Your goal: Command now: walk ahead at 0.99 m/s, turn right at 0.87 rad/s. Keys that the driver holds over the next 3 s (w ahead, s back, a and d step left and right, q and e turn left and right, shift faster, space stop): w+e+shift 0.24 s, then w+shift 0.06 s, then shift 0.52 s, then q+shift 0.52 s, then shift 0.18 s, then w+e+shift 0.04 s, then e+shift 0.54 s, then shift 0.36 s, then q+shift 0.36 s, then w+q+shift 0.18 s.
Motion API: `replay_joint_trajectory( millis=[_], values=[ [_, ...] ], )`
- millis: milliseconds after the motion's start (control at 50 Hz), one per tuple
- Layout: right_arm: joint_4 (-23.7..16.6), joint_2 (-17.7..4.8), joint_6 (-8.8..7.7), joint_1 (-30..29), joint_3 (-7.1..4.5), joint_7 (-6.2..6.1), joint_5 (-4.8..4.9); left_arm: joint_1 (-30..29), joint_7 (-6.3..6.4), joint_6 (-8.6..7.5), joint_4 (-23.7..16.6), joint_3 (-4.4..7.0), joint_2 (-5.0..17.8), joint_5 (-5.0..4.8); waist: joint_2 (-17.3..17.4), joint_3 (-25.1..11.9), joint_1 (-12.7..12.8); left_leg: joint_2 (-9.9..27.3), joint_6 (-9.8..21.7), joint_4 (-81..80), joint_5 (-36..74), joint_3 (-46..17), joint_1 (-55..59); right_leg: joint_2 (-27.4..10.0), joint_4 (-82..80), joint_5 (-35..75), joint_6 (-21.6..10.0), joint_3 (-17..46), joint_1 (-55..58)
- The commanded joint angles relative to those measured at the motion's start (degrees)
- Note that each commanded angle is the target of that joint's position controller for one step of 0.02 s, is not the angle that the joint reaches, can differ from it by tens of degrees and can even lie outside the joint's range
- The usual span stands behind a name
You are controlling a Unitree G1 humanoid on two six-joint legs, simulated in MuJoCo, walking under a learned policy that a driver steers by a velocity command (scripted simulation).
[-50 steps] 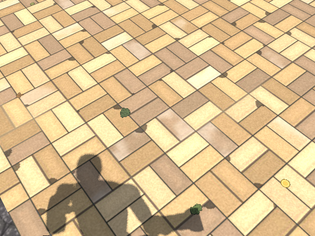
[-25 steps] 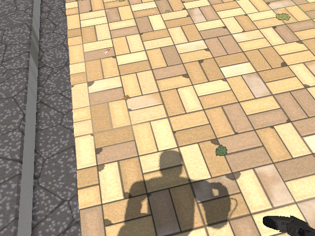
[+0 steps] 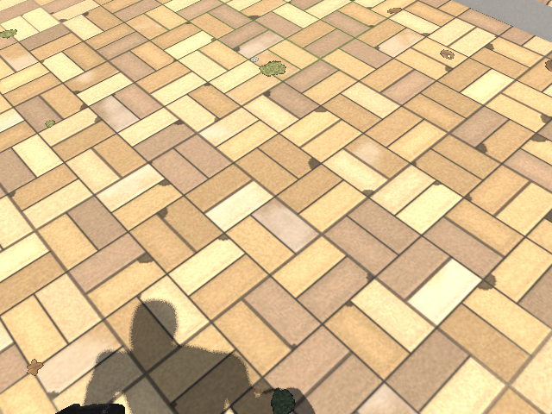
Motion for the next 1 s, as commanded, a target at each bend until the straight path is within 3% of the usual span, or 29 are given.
replay_joint_trajectory(
  millis=[20, 40, 60, 80, 100, 120, 140, 180, 220, 300, 360, 420, 460, 480, 500, 520, 540, 560, 580, 600, 660, 720, 780, 840, 860, 880, 900, 940, 1000],
  values=[
    [-7.3, -17.6, 0.93, -9.9, -4.08, -0.72, 1.36, 18.8, -0.04, 1.32, -0.3, 4.55, 11.1, -0.80, 9.2, -6.8, 15.9, 16.8, 4.7, 21.9, 97.0, -3.3, -14.4, 7.2, 2.3, -8.2, -4.2, -4.4, 31.1],
    [-8.6, -16.2, 0.61, -13.4, -3.74, 0.10, 1.88, 32.0, 1.00, 2.43, 3.4, 6.96, 15.7, -0.27, 7.3, -12.1, 22.0, 15.0, 5.6, 39.2, 89.6, -5.4, -23.0, 7.3, -1.4, -8.3, -6.5, -0.3, 49.3],
    [-9.6, -8.7, -0.93, -18.8, -1.75, 0.93, 2.56, 35.1, 2.23, 3.19, 5.2, 7.89, 16.8, -0.49, -9.0, -6.0, 23.8, 0.8, 2.8, 70.9, 32.6, -5.7, -37.9, 5.3, -10.9, -3.2, -10.0, 7.3, 56.2],
    [-14.1, 0.8, -3.99, -4.9, 1.20, 2.01, 2.33, 24.3, 1.60, 1.36, 1.7, 5.48, 16.6, 2.43, -25.0, -13.1, 5.5, -5.5, 1.8, 86.4, -5.9, -20.3, -61.3, -4.3, -17.2, -18.6, -21.5, 42.4, 66.5],
    [-15.9, -5.0, -6.10, -8.6, 1.29, 2.53, 2.42, 21.9, 1.33, -0.38, -1.5, 4.50, 11.1, 3.37, -14.1, -20.4, 8.9, -3.2, 5.1, 83.6, -1.0, -29.9, -63.5, -9.3, -29.6, -40.1, -22.5, 57.6, 66.0],
    [-17.4, -7.7, -6.46, -14.8, 0.44, 2.41, 3.77, 21.9, 0.90, -2.08, -1.2, 4.21, 9.2, 3.33, -3.3, -9.9, 7.7, -1.3, 6.8, 76.6, 2.3, -28.8, -64.9, -9.4, -35.8, -43.9, -18.5, 58.1, 56.2],
    [-16.9, -7.1, -5.85, -15.6, 0.48, 1.70, 2.81, 18.6, 0.39, -3.40, -1.0, 3.74, 7.9, 2.78, 8.1, -6.0, 4.2, 2.3, 7.4, 68.2, 6.3, -29.0, -61.2, -8.1, -35.3, -41.8, -15.0, 53.7, 47.6],
    [-15.3, -7.0, -4.07, -12.7, 0.21, 1.35, 0.70, 12.0, 1.22, -4.06, -2.7, 3.70, 8.6, 2.39, 7.5, -1.1, 0.1, 4.7, 4.4, 60.6, 9.6, -30.0, -53.8, -2.7, -33.9, -31.6, -14.7, 44.6, 33.3],
    [-15.2, -7.5, -2.72, -13.5, -0.07, 0.86, 0.09, 11.2, 2.43, -3.81, -2.6, 3.12, 7.2, 1.64, 5.7, 0.4, -0.2, 6.1, 1.6, 51.7, 11.1, -28.3, -50.5, 0.9, -34.7, -23.8, -13.6, 36.3, 27.4],
    [-19.4, -1.9, -2.15, -25.9, 1.92, 1.04, -0.93, 14.0, 4.78, -2.68, -0.1, 2.55, 5.6, 1.16, 0.0, 3.0, 6.4, 4.4, -2.1, 26.5, 31.8, -21.1, -43.7, 6.7, -33.2, -13.1, -9.0, 22.7, 19.6],
    [-21.1, -2.8, -3.03, -30.1, 1.26, 1.96, -0.47, 19.8, 4.80, -1.75, 3.1, 2.94, 6.0, 1.16, -2.8, 1.8, 11.5, 1.2, -1.8, 15.4, 43.0, -19.0, -38.9, 5.1, -29.4, -9.1, -6.0, 23.6, 23.4],
    [-21.0, -5.8, -4.01, -29.5, -0.39, 2.50, 0.03, 22.3, 5.78, -0.52, 5.7, 3.05, 5.2, 1.18, -5.5, -0.7, 10.8, 0.0, 0.8, 10.3, 40.7, -20.4, -40.8, 2.7, -21.3, 1.8, -3.4, 26.5, 36.9],
    [-18.0, -8.4, -4.64, -17.6, -2.07, 2.35, -0.17, 17.4, 6.13, -0.21, 4.6, 3.68, 6.9, 1.80, -7.0, -7.2, 2.5, -0.2, 3.4, 8.4, 43.3, -19.1, -30.6, 3.4, -8.6, 18.0, 0.4, 25.0, 40.7],
    [-15.4, -10.1, -4.57, -6.0, -2.31, 2.36, -0.67, 13.7, 5.76, -0.24, 2.3, 2.93, 5.1, 2.88, -5.7, -15.5, -3.1, 6.4, 5.6, 13.2, 54.7, -23.4, -16.0, 4.7, 6.2, 11.8, 3.1, 23.2, 35.2],
    [-13.6, -12.1, -4.30, -2.2, -1.87, 2.90, -2.43, 27.0, 4.99, -0.30, 3.8, 1.16, -2.5, 3.18, 15.6, -26.5, 3.2, 23.8, 16.7, 19.6, 78.7, -44.3, 6.3, 14.2, 30.7, -40.4, 7.4, 21.0, 18.1],
    [-11.7, -11.3, -3.60, 1.7, -2.15, 4.01, -1.14, 34.3, 4.22, -0.22, 6.1, 0.80, 2.7, 0.87, 20.9, -35.9, 2.1, 29.8, 22.3, 15.7, 59.5, -62.3, 14.0, 12.8, 41.4, -43.3, 8.3, 23.6, 9.3],
    [-13.5, -8.7, -2.46, -2.7, -1.89, 3.77, -0.74, 27.5, 4.24, 0.69, 6.1, 1.69, 6.5, 0.09, 12.6, -31.1, -0.1, 26.3, 20.8, 11.7, 43.8, -57.7, 8.0, 9.2, 43.2, -38.9, 9.3, 22.7, 7.5],
    [-14.3, -6.0, -1.57, -9.0, -0.76, 3.27, -0.47, 17.3, 4.71, 1.13, 3.1, 1.94, 8.1, 0.89, 4.8, -21.4, 0.0, 22.2, 17.7, 8.9, 42.4, -48.8, -3.5, 7.0, 38.5, -34.0, 9.7, 18.0, 7.6],
    [-14.0, -4.5, -1.29, -12.4, 0.31, 3.03, -0.35, 11.9, 5.07, 1.35, 1.6, 1.98, 7.8, 1.88, 0.7, -14.6, 1.4, 19.7, 16.6, 7.7, 46.8, -43.5, -13.7, 5.6, 34.8, -32.2, 9.9, 16.5, 8.8],
    [-12.7, -4.7, -1.30, -13.0, 0.55, 2.92, -0.67, 10.9, 5.11, 1.65, 0.8, 1.85, 6.5, 2.39, 1.4, -12.0, 3.2, 17.6, 15.9, 6.6, 51.2, -40.2, -20.0, 4.0, 30.2, -31.0, 9.6, 15.9, 11.8],
    [-9.7, -3.8, -1.33, -14.4, 0.96, 3.19, -0.86, 12.8, 5.49, 1.95, 1.3, 0.38, 1.1, 2.82, 5.0, -10.9, 5.8, 13.2, 15.2, 4.8, 62.4, -30.3, -27.5, 2.2, 12.1, -32.1, 9.9, 13.0, 19.7],
    [-7.5, -7.1, -0.31, -14.4, 0.04, 2.66, -0.40, 12.3, 5.78, 2.17, 1.9, -0.16, 0.9, 3.22, 6.4, -14.5, 5.7, 13.9, 16.4, 4.1, 63.0, -27.4, -29.6, 1.9, 0.3, -22.4, 10.2, 11.2, 27.7],
    [-6.5, -7.6, 1.13, -14.9, 0.25, 2.37, 0.03, 9.5, 5.41, 3.34, 1.9, 0.36, 3.2, 3.09, 6.6, -12.6, 5.0, 13.8, 15.2, 1.7, 39.2, -27.5, -33.5, 2.1, -6.8, -15.7, 8.9, 10.6, 32.4],
    [-5.5, -4.8, 2.21, -14.4, 1.71, 2.49, 0.34, 5.6, 5.21, 3.74, 0.9, 0.29, 2.8, 4.55, 6.1, -6.2, 4.9, 10.0, 10.4, 0.6, 9.2, -28.9, -41.2, 2.1, -18.6, -11.7, 5.9, 10.8, 38.1],
    [-4.8, -4.1, 2.37, -12.5, 2.19, 2.70, 0.08, 4.6, 5.54, 3.48, -0.2, 0.56, 4.5, 5.04, 3.7, -4.7, 4.5, 8.1, 7.9, 2.0, 4.0, -29.2, -43.7, -1.3, -21.3, -9.6, 4.4, 14.2, 39.9],
    [-4.9, -6.3, 2.49, -9.3, 1.45, 2.84, 0.32, 3.1, 6.08, 3.47, -0.9, 1.73, 9.1, 4.66, -1.4, -3.5, 1.9, 4.8, 6.4, 3.9, 1.5, -27.4, -45.4, -3.7, -19.5, -12.7, 2.2, 14.9, 38.2],
    [-5.7, -7.8, 2.93, -10.9, 0.90, 2.41, 0.99, 3.9, 6.10, 3.49, 0.2, 2.53, 9.4, 4.16, -4.9, -2.7, 3.0, 2.9, 5.7, 6.8, 3.0, -24.4, -43.1, -2.8, -21.0, -22.5, 1.4, 14.2, 32.4],
    [-7.1, -8.5, 3.78, -12.8, 0.11, 1.63, 1.36, 4.4, 6.32, 3.01, 0.3, 2.49, 7.4, 4.00, -6.6, -1.4, 3.6, 1.4, 5.6, 13.1, 8.1, -23.3, -44.7, -3.3, -22.6, -22.5, 1.6, 14.6, 31.0],
    [-8.7, -6.6, 4.91, -10.4, -0.39, 1.72, 1.26, 4.9, 7.30, 2.16, -0.1, 3.17, 7.6, 3.64, -12.2, -6.4, 3.3, 0.8, 3.9, 29.8, 6.7, -19.1, -47.4, -14.3, -23.6, -3.6, -3.7, 21.6, 35.4]
  ],
)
